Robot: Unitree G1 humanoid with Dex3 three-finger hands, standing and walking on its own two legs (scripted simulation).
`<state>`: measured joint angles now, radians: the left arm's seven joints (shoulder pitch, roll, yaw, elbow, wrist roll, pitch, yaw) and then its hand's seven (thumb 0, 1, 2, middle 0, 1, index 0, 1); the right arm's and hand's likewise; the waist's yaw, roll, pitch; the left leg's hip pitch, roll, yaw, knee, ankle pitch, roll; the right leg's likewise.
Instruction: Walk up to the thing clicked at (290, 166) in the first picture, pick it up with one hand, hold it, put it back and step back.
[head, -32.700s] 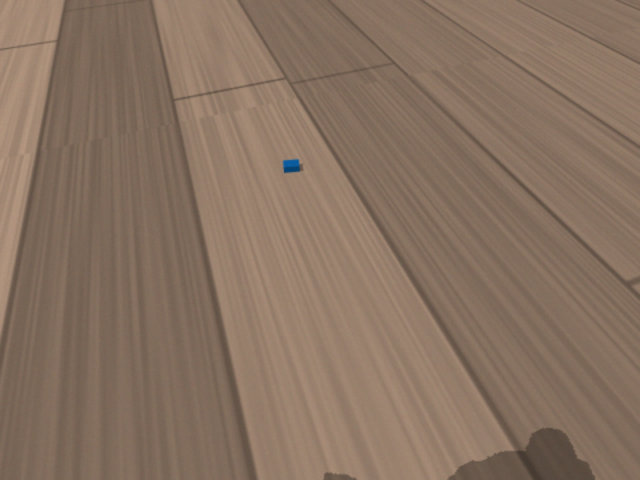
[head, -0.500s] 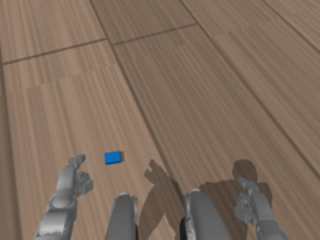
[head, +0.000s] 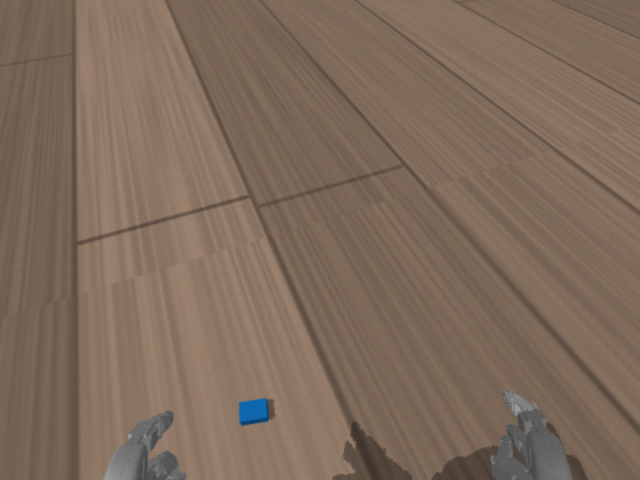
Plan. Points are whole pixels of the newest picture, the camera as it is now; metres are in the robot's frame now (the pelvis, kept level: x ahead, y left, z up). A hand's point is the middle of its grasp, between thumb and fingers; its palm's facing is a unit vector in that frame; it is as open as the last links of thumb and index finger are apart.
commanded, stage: home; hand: left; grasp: from above
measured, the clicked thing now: (253, 411) +0.45 +0.20 -0.70
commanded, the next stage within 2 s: stand in 1.98 s
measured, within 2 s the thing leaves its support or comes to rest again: neither
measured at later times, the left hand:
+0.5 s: hand out of the picture +0.16 +0.18 -0.05, palm faces +0.06 -0.98 -0.20, open 7.4 cm
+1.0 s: hand out of the picture +0.16 +0.18 -0.05, palm faces +0.05 -0.98 -0.20, open 7.4 cm
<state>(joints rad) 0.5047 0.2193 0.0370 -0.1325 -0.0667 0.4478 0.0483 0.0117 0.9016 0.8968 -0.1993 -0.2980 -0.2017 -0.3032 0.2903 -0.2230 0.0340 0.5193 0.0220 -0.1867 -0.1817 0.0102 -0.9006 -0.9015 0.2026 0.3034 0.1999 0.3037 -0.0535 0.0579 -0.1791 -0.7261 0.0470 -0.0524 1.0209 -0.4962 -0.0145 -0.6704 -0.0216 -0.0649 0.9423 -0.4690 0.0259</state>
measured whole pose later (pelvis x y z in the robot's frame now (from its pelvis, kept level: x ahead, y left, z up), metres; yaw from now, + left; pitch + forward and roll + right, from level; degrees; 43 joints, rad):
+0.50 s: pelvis +0.00 +0.00 +0.00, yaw +0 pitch +10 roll -3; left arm 0.49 0.22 0.04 -0.12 -0.05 0.45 0.02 0.01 0.90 0.89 -0.20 -0.30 -0.20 -0.30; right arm 0.28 -0.22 0.03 0.55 0.01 -0.23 -0.17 0.01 -0.90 -0.90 0.20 0.30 0.20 0.30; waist -0.04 0.05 -0.15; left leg -0.69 0.04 -0.05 1.01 -0.50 -0.02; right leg -0.63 -0.03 -0.07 0.94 -0.47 0.03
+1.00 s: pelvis +0.00 +0.00 +0.00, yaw +0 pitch +10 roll -3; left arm 0.49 0.22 0.03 -0.12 -0.06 0.45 0.02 0.01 0.90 0.90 -0.20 -0.30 -0.20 -0.30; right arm 0.28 -0.22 0.03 0.55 0.01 -0.24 -0.17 0.01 -0.90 -0.90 0.20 0.30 0.20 0.30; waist -0.04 0.05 -0.15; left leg -0.69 0.04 -0.05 1.01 -0.50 -0.02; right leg -0.64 -0.02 -0.06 0.95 -0.48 0.02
